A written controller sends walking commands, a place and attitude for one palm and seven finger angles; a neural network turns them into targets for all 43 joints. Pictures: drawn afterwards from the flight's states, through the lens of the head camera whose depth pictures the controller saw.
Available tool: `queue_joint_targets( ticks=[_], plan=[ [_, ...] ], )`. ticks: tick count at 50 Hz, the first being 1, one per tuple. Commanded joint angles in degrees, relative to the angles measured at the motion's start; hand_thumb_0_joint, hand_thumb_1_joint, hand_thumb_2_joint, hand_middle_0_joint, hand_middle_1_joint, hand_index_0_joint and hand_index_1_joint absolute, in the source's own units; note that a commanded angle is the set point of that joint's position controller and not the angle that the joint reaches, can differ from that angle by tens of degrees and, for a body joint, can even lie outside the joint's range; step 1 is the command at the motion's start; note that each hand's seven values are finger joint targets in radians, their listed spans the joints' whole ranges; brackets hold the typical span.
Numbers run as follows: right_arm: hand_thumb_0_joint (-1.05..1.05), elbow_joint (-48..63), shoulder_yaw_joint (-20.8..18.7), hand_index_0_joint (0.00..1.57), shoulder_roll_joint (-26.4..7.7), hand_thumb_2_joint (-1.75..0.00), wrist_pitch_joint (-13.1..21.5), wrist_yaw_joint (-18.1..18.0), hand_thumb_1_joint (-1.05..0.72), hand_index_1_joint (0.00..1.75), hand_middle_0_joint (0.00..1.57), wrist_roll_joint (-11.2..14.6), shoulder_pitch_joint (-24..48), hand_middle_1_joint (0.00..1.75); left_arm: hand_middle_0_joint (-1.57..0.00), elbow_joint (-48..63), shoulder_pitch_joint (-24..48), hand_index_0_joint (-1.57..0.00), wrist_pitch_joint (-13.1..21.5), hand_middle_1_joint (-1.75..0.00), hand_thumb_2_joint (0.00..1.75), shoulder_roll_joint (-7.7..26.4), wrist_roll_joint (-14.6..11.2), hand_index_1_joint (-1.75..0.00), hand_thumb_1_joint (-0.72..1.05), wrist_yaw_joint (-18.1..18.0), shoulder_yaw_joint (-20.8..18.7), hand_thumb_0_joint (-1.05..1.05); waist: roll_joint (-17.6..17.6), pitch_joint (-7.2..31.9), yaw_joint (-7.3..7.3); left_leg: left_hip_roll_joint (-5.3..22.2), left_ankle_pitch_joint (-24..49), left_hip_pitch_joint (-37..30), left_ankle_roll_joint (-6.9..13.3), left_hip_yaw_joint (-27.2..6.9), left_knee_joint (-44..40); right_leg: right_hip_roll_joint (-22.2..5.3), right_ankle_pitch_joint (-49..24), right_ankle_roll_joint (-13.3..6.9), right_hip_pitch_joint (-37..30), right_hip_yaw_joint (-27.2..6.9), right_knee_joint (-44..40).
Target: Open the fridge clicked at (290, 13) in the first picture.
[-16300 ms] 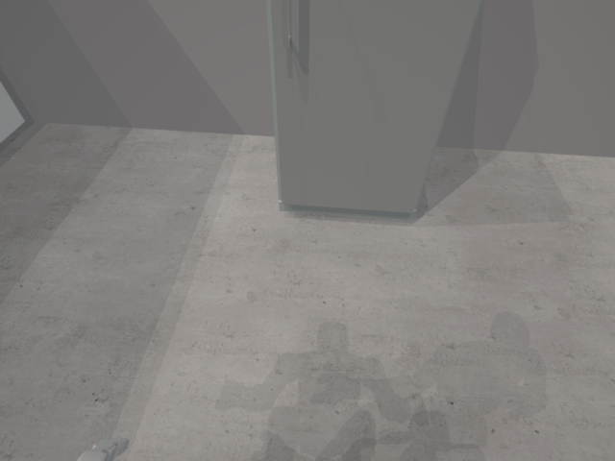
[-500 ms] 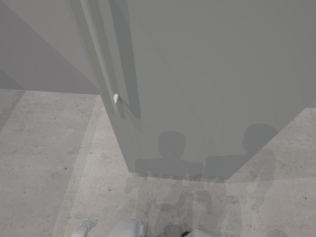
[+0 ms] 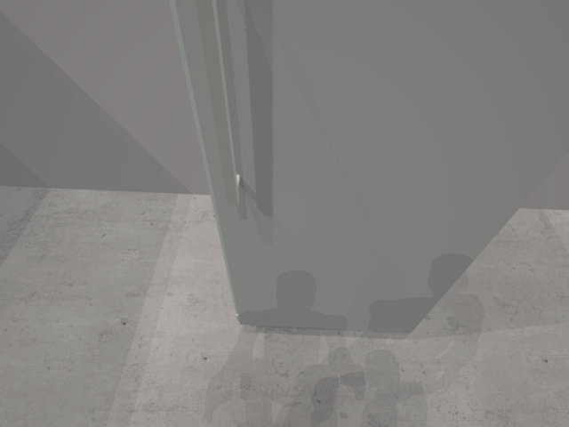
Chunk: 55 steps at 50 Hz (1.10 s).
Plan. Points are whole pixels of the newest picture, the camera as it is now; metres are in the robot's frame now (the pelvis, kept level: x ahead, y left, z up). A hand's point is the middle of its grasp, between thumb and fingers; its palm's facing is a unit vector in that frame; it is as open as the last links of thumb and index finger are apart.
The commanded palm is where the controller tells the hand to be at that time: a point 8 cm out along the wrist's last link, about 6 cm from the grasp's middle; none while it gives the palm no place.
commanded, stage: come to a stop and stand still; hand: left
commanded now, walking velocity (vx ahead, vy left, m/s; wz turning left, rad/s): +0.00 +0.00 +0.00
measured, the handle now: (221, 86) +0.48 +0.12 +0.23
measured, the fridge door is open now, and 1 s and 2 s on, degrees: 0 0 0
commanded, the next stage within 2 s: look again from close up in 0.88 s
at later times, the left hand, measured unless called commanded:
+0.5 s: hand out of the picture -0.06 +0.12 -0.18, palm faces +0.05 -0.99 -0.14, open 7.4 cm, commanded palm none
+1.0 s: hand out of the picture -0.02 +0.14 -0.19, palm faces +0.06 -0.99 -0.14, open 7.4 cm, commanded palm none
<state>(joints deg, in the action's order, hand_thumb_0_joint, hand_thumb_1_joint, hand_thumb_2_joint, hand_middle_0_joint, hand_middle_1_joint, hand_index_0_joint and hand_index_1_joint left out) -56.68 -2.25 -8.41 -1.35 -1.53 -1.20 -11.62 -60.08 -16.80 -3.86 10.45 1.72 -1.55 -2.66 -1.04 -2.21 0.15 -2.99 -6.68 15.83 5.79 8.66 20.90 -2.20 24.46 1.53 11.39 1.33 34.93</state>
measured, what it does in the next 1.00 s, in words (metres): steps on the spot: right foot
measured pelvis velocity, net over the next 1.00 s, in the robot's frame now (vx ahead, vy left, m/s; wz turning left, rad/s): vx -0.02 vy -0.02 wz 0.03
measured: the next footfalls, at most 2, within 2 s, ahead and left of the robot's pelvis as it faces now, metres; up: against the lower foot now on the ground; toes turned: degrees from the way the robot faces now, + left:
right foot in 0.04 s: -0.02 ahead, -0.12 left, +0.00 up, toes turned -3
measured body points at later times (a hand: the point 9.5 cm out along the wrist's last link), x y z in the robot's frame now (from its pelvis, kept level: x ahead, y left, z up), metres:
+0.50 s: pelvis -0.02 -0.02 +0.00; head -0.02 -0.02 +0.45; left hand -0.06 +0.17 -0.16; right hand -0.08 -0.22 -0.16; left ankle +0.05 +0.06 -0.74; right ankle -0.06 -0.12 -0.74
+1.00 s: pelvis -0.02 -0.02 -0.01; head -0.03 +0.01 +0.44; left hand -0.02 +0.19 -0.18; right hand +0.02 -0.25 -0.15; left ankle +0.05 +0.06 -0.74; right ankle -0.06 -0.12 -0.74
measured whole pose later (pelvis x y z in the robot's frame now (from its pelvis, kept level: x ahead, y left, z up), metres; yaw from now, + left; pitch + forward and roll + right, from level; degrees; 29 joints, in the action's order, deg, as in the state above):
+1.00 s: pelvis -0.02 -0.02 -0.01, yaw +2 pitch -2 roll -1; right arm -59.1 -0.2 -8.6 0.2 -1.2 -1.0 -15.8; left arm -58.6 -19.8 0.7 8.2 1.3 -2.8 0.5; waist -2.2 -0.3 -0.2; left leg -0.2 -10.4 19.2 4.2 5.5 31.4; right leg 1.1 20.9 -1.5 6.7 5.0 29.5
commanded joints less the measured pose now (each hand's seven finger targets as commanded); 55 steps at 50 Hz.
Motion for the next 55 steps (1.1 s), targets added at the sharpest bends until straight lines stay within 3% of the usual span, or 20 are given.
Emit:
queue_joint_targets(
  ticks=[1, 2, 3, 4, 5, 6, 8, 11, 14, 19, 21, 28, 29, 30, 31, 33, 36, 39, 46, 55],
  plan=[
    [0.0, -0.57, -1.14, 0.2, -6.45, -0.9, 0.59, 0.03, -0.9, 0.3, 0.2, 0.45, -4.0, 0.3, -0.2, -1.13, -9.23, -0.2, 2.22, -0.3, 0.9, 3.5, -0.23, -0.3, 0.9, -0.88, -0.15, 0.0, 2.11, 3.03, 0.96, 10.69, -10.72, -1.22, -5.75, -12.85, -8.74, -2.37, -8.93, -3.14, -7.02, -1.58, -17.12],
    [0.0, -0.85, -0.83, 0.2, -5.44, -0.9, 0.5, 0.13, -0.9, 0.3, 0.2, 0.55, -4.23, 0.3, -0.2, -1.24, -9.04, -0.2, 2.48, -0.3, 0.9, 4.5, -0.23, -0.3, 0.9, -1.05, -0.22, 0.0, -0.98, 2.06, 0.49, 8.01, -10.76, -1.11, -7.48, -10.34, -5.85, -5.89, -5.9, -5.13, -4.27, -5.79, -18.34],
    [0.0, -1.13, -0.36, 0.2, -4.4, -0.9, 0.48, 0.31, -0.9, 0.3, 0.2, 0.5, -4.51, 0.3, -0.2, -0.97, -7.81, -0.2, 2.73, -0.3, 0.9, 5.39, -0.38, -0.3, 0.9, -1.04, -0.11, 0.0, -2.83, 1.02, -0.28, 6.25, -9.31, -4.17, -7.69, -8.46, -2.53, -9.19, -1.16, -6.71, 1.38, -8.61, -20.8],
    [0.0, -2.01, -0.13, 0.2, -3.7, -0.9, 0.44, 0.41, -0.9, 0.3, 0.2, 0.24, -5.2, 0.3, -0.2, -0.91, -5.41, -0.2, 3.15, -0.3, 0.9, 5.54, -0.53, -0.3, 0.9, -1.01, 0.03, 0.0, -5.39, 0.05, -1.44, 5.96, -6.07, -8.13, -7.0, -7.88, 0.25, -10.14, 1.0, -7.36, 6.99, -9.61, -22.15],
    [0.0, -2.75, 0.02, 0.2, -3.49, -0.9, 0.43, 0.46, -0.9, 0.3, 0.2, 0.12, -6.0, 0.3, -0.2, -0.63, -3.35, -0.2, 3.81, -0.3, 0.9, 4.69, -0.63, -0.3, 0.9, -1.08, 0.24, 0.0, -9.63, -0.48, -1.94, 6.88, -3.7, -9.25, -5.69, -8.07, 1.98, -9.28, -1.61, -6.84, 8.19, -9.09, -22.51],
    [0.0, -3.61, 0.22, 0.2, -3.48, -0.9, 0.54, 0.46, -0.9, 0.3, 0.2, 0.15, -6.65, 0.3, -0.2, -0.51, -2.17, -0.2, 4.13, -0.3, 0.9, 3.55, -0.81, -0.3, 0.9, -1.11, 0.71, 0.0, -9.5, -2.07, -2.19, 7.71, -2.04, -9.8, -5.2, -8.45, 1.73, -8.64, -3.83, -5.99, 9.15, -8.13, -21.92],
    [0.0, -5.31, 0.67, 0.2, -3.39, -0.9, 0.74, 0.36, -0.9, 0.3, 0.2, 0.34, -8.19, 0.3, -0.2, -1.22, -3.55, -0.2, 4.28, -0.3, 0.9, 2.35, -1.07, -0.3, 0.9, -1.1, 1.3, 0.0, -5.46, -2.96, -2.16, 8.89, -0.99, -10.65, -4.9, -9.04, -0.38, -6.64, -4.44, -4.61, 9.06, -6.48, -20.28],
    [0.0, -7.06, 0.93, 0.2, -3.57, -0.9, 0.58, 0.12, -0.9, 0.3, 0.2, 0.37, -8.95, 0.3, -0.2, -2.58, -6.01, -0.2, 3.72, -0.3, 0.9, 1.64, -1.09, -0.3, 0.9, -1.19, 1.47, 0.0, 1.11, -6.57, -1.22, 9.66, -8.02, -6.42, -4.72, -10.72, -4.55, -4.48, -1.71, -3.63, 7.77, -4.84, -18.5],
    [0.0, -7.68, 0.88, 0.2, -3.66, -0.9, 0.32, -0.05, -0.9, 0.3, 0.2, 0.2, -9.43, 0.3, -0.2, -3.51, -8.92, -0.2, 3.34, -0.3, 0.9, 1.4, -0.96, -0.3, 0.9, -1.09, 1.33, 0.0, 4.01, -7.86, -0.21, 9.67, -16.3, -1.24, -4.77, -12.46, -8.38, -3.22, 0.51, -3.62, 5.5, -4.16, -17.64],
    [0.0, -8.28, 0.66, 0.2, -2.28, -0.9, 0.33, -0.24, -0.9, 0.3, 0.2, 0.01, -11.05, 0.3, -0.2, -4.06, -10.97, -0.2, 3.58, -0.3, 0.9, 0.38, -0.97, -0.3, 0.9, -1.1, 1.11, 0.0, 3.32, -5.34, -0.21, 8.93, -14.15, -2.66, -4.94, -11.46, -7.01, -3.27, 0.95, -4.25, 5.52, -4.09, -17.88],
    [0.0, -8.32, 0.65, 0.2, -1.93, -0.9, 0.49, -0.27, -0.9, 0.3, 0.2, 0.09, -11.74, 0.3, -0.2, -3.91, -10.93, -0.2, 3.9, -0.3, 0.9, -0.16, -0.99, -0.3, 0.9, -1.2, 1.24, 0.0, 1.46, -4.1, -0.47, 9.01, -11.35, -4.08, -4.85, -10.98, -5.55, -3.47, -0.36, -4.3, 5.64, -4.5, -18.03],
    [0.0, -8.91, 0.82, 0.2, -0.92, -0.9, 0.84, -0.51, -0.9, 0.3, 0.2, 0.26, -12.33, 0.3, -0.2, -4.33, -11.51, -0.2, 4.33, -0.3, 0.9, -1.81, -1.05, -0.3, 0.9, -1.37, 1.53, 0.0, 1.42, -4.37, -0.84, 9.68, -8.66, -5.36, -4.5, -10.94, -4.47, -3.39, -3.32, -4.17, 6.65, -4.8, -17.69],
    [0.0, -3.92, 1.55, 0.2, -4.33, -0.9, 2.29, 0.63, -0.9, 0.3, 0.2, 0.07, -6.03, 0.3, -0.2, -3.66, -11.05, -0.2, 6.38, -0.3, 0.9, 0.38, 0.65, -0.3, 0.9, -2.67, 3.18, 0.0, -2.3, -9.52, 0.88, 8.43, -4.36, 2.89, -5.42, -10.32, 7.98, -4.21, -13.97, -4.7, 7.28, -6.37, -18.84],
    [0.0, -1.94, 1.88, 0.2, -2.38, -0.9, 3.25, 0.66, -0.9, 0.3, 0.2, 0.25, -6.14, 0.3, -0.2, -2.83, -11.53, -0.2, 7.66, -0.3, 0.9, 0.86, 0.36, -0.3, 0.9, -2.62, 2.55, 0.0, -0.83, -4.0, -1.01, 8.49, 2.11, -0.2, -5.16, -10.08, 9.8, -8.46, -35.7, -4.84, 3.84, -7.45, -18.26],
    [0.0, -3.11, 1.92, 0.2, 0.02, -0.9, 3.19, 0.42, -0.9, 0.3, 0.2, 0.37, -10.5, 0.3, -0.2, -1.7, -9.93, -0.2, 7.53, -0.3, 0.9, 1.36, -0.15, -0.3, 0.9, -2.5, 2.29, 0.0, -2.45, -0.25, -2.2, 7.91, -2.55, -2.15, -4.13, -9.59, 8.33, -8.65, -32.95, -5.32, 0.18, -5.96, -15.19],
    [0.0, -3.11, 1.9, 0.2, -1.65, -0.9, 3.19, 0.23, -0.9, 0.3, 0.2, 0.28, -11.4, 0.3, -0.2, -1.04, -9.26, -0.2, 7.58, -0.3, 0.9, 0.29, -0.95, -0.3, 0.9, -2.45, 2.64, 0.0, -5.53, 4.5, -1.93, 7.54, 0.1, -2.29, -3.16, -9.36, 8.64, -6.48, -30.99, -5.99, -2.52, -5.12, -12.76],
    [0.0, -2.26, 1.85, 0.2, -2.23, -0.9, 2.73, 0.08, -0.9, 0.3, 0.2, 0.29, -9.65, 0.3, -0.2, 0.32, -9.16, -0.2, 6.51, -0.3, 0.9, 0.26, -0.93, -0.3, 0.9, -2.24, 2.48, 0.0, 2.52, -0.36, -1.24, 8.01, -0.19, -1.75, -2.72, -10.15, 7.55, -4.77, -17.0, -6.37, 2.6, -4.99, -12.72],
    [0.0, -1.65, 1.62, 0.2, -3.1, -0.9, 1.99, 0.27, -0.9, 0.3, 0.2, 0.26, -8.91, 0.3, -0.2, 0.79, -9.37, -0.2, 5.72, -0.3, 0.9, 0.71, -0.69, -0.3, 0.9, -1.99, 2.49, 0.0, 0.91, -5.66, -0.95, 8.13, -6.97, 1.68, -2.64, -11.57, 5.44, -3.54, -4.9, -6.58, 6.75, -4.98, -14.2],
    [0.0, -0.45, 1.55, 0.2, -5.18, -0.9, 2.84, 0.03, -0.9, 0.3, 0.2, 0.34, -7.52, 0.3, -0.2, 2.15, -9.78, -0.2, 5.49, -0.3, 0.9, 2.11, -0.63, -0.3, 0.9, -1.91, 2.33, 0.0, 0.92, -1.18, 0.05, 9.4, 1.7, -0.23, -1.58, -12.68, 4.87, -3.06, -13.04, -5.5, 1.92, -3.44, -11.74],
    [0.0, 0.44, 1.01, 0.2, -7.57, -0.9, 2.66, 0.18, -0.9, 0.3, 0.2, 0.35, -4.84, 0.3, -0.2, 3.54, -8.62, -0.2, 4.91, -0.3, 0.9, 4.24, -0.41, -0.3, 0.9, -1.38, 1.94, 0.0, 3.57, -1.06, 0.5, 10.15, -5.52, 0.17, -1.67, -14.45, 0.63, -2.72, -9.05, -5.04, 1.55, -2.81, -13.29]
  ],
)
